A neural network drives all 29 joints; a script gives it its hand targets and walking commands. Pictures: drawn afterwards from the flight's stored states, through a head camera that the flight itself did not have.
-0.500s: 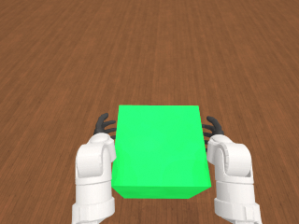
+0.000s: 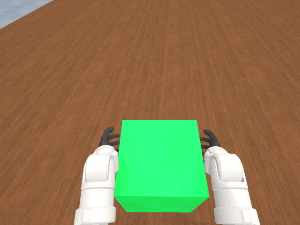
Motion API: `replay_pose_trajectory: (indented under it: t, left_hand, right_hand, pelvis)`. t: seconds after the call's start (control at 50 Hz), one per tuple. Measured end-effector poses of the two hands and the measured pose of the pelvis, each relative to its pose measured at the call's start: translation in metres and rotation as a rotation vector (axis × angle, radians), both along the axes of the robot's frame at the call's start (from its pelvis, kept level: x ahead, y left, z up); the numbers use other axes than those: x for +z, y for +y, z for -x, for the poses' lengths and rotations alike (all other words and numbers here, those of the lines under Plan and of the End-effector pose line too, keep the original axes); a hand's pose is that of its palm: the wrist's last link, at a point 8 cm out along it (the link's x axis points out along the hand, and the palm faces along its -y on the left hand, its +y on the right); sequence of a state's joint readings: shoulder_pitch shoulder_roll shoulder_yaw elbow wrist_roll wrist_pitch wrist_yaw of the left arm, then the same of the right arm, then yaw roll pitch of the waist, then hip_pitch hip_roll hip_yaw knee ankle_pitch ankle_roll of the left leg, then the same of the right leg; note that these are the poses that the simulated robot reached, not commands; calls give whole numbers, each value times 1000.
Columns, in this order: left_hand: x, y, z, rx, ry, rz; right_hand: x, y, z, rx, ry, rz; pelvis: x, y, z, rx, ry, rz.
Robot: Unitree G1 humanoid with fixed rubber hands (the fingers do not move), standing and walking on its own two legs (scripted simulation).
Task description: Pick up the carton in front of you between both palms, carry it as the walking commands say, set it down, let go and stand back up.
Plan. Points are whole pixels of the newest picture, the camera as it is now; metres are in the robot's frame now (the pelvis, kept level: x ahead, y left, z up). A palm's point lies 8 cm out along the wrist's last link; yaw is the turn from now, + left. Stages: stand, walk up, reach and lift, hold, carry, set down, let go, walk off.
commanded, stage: carry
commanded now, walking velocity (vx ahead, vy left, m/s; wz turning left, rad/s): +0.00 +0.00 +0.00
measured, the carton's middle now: (158, 169) +0.30 +0.00 -0.04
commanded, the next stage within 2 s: hold in 1.42 s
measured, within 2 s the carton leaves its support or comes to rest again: neither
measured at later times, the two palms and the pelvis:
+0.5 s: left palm (101, 171) +0.25 +0.15 +0.04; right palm (216, 172) +0.25 -0.14 +0.04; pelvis -0.04 +0.00 +0.00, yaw +0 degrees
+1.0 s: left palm (94, 184) +0.22 +0.16 +0.04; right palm (217, 185) +0.21 -0.13 +0.04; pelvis -0.07 +0.01 +0.00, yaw +0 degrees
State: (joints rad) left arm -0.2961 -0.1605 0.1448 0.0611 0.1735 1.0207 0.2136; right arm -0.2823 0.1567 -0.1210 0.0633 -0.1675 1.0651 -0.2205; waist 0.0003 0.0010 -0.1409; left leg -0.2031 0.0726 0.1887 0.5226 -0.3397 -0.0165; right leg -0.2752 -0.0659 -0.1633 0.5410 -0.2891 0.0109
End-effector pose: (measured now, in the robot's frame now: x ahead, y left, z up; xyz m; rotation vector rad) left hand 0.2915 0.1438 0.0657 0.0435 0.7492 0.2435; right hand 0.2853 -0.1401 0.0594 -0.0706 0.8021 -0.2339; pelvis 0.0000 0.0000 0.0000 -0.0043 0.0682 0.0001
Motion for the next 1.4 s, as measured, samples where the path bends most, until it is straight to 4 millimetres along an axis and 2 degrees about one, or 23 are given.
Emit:
replay_pose_trajectory:
  t: [0.16,0.36,0.62,0.86,1.4]
  left_hand:
    - [-15,1,7,-38,-33,-26]
    - [-32,8,32,-107,-76,10]
    - [-15,12,49,-95,-140,20]
    - [-22,16,69,-96,-104,17]
    - [-23,25,79,-94,-106,18]
  right_hand:
    - [-17,0,8,30,-33,18]
    - [-32,-4,32,100,-81,-22]
    - [-15,0,47,96,-148,-29]
    - [-21,4,67,98,-115,-26]
    - [-22,12,76,97,-120,-29]
  pelvis:
    - [-4,1,6,3,-6,0]
    - [-5,2,27,2,-37,-1]
    - [-2,5,53,4,-41,-3]
    - [-2,9,68,4,-42,-3]
    - [-3,17,79,5,-42,-2]
